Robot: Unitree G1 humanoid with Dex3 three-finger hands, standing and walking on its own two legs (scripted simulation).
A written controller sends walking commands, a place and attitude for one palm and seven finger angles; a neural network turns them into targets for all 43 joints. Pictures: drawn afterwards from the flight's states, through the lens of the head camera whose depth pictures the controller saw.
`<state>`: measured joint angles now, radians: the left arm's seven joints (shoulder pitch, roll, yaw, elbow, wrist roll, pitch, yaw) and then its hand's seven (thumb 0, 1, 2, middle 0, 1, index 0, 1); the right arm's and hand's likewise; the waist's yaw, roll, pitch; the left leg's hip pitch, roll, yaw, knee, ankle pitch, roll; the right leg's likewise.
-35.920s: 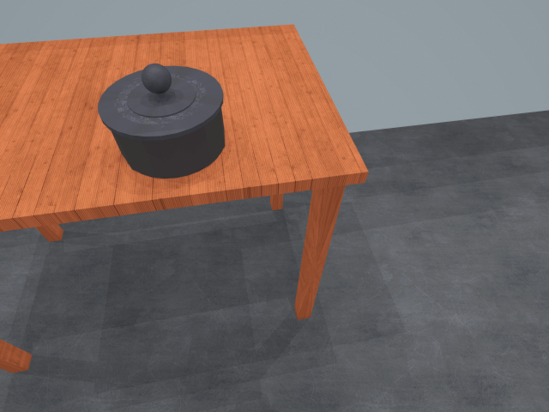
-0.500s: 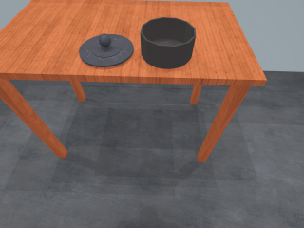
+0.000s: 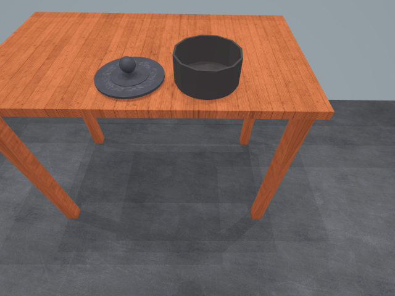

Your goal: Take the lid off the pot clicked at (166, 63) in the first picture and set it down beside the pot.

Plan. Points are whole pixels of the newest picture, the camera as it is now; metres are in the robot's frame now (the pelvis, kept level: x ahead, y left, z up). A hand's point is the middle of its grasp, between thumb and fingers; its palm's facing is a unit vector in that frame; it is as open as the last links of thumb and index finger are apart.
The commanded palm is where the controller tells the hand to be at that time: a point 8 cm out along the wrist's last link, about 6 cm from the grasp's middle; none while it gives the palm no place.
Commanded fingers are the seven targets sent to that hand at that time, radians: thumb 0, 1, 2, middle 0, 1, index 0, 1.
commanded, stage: let the arm hang, fingers relaxed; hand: left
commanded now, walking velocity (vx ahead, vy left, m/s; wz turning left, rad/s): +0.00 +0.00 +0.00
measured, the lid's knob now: (127, 64) +0.70 +0.23 +0.08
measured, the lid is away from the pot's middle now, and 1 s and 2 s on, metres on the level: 0.23 0.23 0.23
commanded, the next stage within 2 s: look to check the result in 0.52 s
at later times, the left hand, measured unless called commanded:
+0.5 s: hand out of the picture +0.01 +0.17 -0.18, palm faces +0.00 -0.98 -0.19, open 7.4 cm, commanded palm none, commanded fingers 0.00 0.90 0.90 -0.20 -0.30 -0.20 -0.30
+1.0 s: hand out of the picture +0.03 +0.17 -0.18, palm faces +0.00 -0.98 -0.20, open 7.4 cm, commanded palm none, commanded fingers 0.00 0.90 0.90 -0.20 -0.30 -0.20 -0.30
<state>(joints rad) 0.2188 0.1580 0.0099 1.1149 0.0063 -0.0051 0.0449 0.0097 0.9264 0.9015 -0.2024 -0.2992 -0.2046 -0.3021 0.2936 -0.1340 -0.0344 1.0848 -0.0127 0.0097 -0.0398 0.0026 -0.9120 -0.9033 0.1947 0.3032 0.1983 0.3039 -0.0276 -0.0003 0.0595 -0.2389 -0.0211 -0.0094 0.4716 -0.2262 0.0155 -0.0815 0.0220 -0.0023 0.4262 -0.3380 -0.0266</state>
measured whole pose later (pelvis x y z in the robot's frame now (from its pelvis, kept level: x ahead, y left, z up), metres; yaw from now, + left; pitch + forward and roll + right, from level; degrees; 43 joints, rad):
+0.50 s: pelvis +0.01 +0.00 +0.00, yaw -1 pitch +0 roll +0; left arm 0.25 0.14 0.01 1.13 0.01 0.00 0.05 0.01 0.91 0.90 -0.20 -0.30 -0.20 -0.30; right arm 0.26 -0.14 -0.04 1.09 -0.01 0.01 -0.05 0.00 -0.92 -0.90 0.20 0.30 0.20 0.30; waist -0.02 -0.01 0.08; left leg -0.22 -0.02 0.00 0.47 -0.25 0.01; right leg -0.06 0.03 0.01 0.40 -0.34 -0.03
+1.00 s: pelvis +0.01 +0.00 +0.00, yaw -1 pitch +0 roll +0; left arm 0.24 0.15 0.01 1.12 0.01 0.00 0.05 0.01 0.91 0.90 -0.20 -0.30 -0.20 -0.30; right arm 0.27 -0.13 -0.03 1.10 -0.01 0.01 -0.04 0.00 -0.92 -0.90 0.20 0.30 0.20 0.30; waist -0.02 -0.01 0.07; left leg -0.21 -0.02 0.00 0.46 -0.24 0.02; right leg -0.05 0.02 0.01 0.40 -0.34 -0.02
